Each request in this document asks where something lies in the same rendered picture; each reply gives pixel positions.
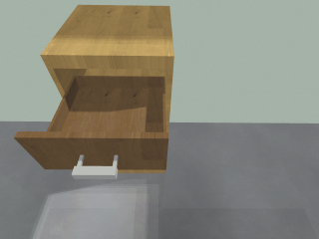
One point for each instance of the handle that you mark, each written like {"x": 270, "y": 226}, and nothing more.
{"x": 81, "y": 171}

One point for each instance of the cabinet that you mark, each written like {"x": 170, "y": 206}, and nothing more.
{"x": 114, "y": 41}

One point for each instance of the drawer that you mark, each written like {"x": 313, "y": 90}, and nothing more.
{"x": 103, "y": 116}

